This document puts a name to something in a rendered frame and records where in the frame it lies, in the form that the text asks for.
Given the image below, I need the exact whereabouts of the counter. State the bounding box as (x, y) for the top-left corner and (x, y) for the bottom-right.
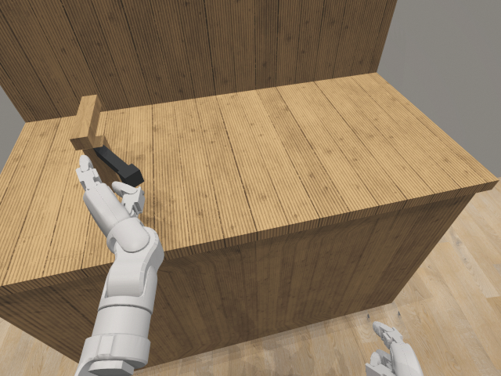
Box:
(0, 0), (499, 371)

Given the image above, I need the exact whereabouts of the right robot hand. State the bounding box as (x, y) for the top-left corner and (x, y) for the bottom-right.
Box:
(366, 321), (424, 376)

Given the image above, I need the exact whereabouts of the left robot hand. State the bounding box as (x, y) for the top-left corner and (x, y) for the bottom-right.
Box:
(76, 155), (145, 238)

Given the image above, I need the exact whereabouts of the tap lever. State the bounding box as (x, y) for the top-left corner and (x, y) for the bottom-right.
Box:
(93, 145), (144, 187)

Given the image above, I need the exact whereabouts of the robot left forearm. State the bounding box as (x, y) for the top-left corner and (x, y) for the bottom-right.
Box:
(74, 217), (164, 376)

